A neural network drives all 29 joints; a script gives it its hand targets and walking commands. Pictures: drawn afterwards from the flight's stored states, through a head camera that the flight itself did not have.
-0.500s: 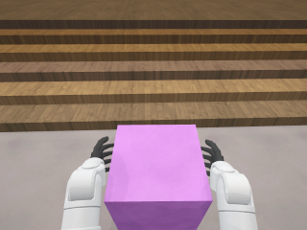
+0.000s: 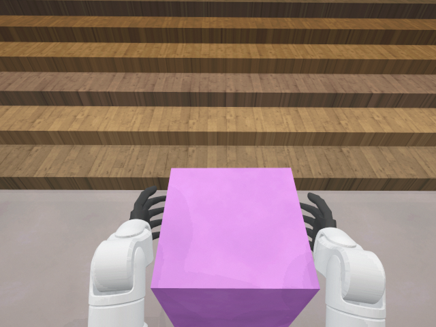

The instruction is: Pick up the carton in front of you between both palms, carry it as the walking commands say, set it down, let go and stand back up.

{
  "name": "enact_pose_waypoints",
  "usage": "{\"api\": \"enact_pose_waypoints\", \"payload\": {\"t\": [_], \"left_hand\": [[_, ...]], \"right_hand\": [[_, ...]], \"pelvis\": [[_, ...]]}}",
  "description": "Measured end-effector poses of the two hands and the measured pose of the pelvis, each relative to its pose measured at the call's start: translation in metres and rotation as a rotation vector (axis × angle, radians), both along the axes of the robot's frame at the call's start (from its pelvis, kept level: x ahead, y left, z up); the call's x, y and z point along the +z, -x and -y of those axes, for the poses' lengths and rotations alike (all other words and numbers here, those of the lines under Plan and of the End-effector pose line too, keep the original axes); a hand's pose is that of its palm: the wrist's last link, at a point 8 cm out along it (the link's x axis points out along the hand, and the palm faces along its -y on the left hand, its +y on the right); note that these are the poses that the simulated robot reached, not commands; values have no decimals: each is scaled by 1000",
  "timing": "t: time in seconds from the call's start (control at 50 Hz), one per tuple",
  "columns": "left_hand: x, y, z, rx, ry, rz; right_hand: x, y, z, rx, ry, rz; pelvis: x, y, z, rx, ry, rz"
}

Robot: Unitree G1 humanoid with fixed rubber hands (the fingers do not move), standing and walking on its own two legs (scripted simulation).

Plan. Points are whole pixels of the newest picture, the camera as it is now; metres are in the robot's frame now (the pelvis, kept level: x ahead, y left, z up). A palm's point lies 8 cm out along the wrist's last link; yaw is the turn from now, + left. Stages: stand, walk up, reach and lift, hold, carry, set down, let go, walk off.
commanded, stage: carry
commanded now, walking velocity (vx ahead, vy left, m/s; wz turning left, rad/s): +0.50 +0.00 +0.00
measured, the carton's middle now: (230, 253) +0.27 -0.01 +0.02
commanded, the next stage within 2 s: none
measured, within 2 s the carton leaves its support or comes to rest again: neither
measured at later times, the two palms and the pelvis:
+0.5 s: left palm (161, 119) +0.62 +0.16 +0.08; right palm (277, 124) +0.59 -0.14 +0.08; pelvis +0.34 +0.03 +0.00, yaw -4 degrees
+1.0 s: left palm (186, 35) +1.01 +0.12 +0.16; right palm (272, 39) +1.00 -0.18 +0.15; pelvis +0.66 -0.03 +0.00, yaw -2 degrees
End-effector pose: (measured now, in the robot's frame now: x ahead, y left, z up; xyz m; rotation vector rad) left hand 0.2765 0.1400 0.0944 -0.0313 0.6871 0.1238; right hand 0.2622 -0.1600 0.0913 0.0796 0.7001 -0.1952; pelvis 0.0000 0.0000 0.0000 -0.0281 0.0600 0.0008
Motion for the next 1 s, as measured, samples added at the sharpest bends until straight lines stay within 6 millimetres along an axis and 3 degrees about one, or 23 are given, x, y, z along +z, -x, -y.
{"api": "enact_pose_waypoints", "payload": {"t": [0.1,0.18,0.3,0.44,0.54,0.68,0.82,0.92,1.0], "left_hand": [[3,-39,-6,70,-1,-70],[16,-86,-8,89,-5,-43],[26,-176,-7,51,-6,14],[-6,-298,-17,-6,23,10],[-14,-364,-16,-52,19,-89],[11,-453,-12,-77,23,-41],[39,-557,-3,-15,35,86],[58,-658,16,-11,-22,174],[64,-730,24,-2,-76,94]], "right_hand": [[5,-61,-6,75,8,-69],[15,-112,-8,98,8,-42],[21,-190,-7,61,9,15],[-1,-294,-17,2,35,10],[-9,-346,-17,-46,28,-89],[19,-430,-14,-66,40,-43],[45,-549,-4,-31,22,86],[54,-660,16,28,40,173],[57,-742,24,90,60,94]], "pelvis": [[21,-54,12,13,-32,-12],[29,-102,13,2,-54,-16],[24,-186,4,-10,-58,-13],[-6,-301,-19,-56,-59,19],[12,-357,-31,-89,-36,2],[32,-444,-30,-79,0,-17],[23,-543,-10,-62,-14,-6],[-5,-619,14,-34,-25,16],[-1,-658,27,-29,-24,5]]}}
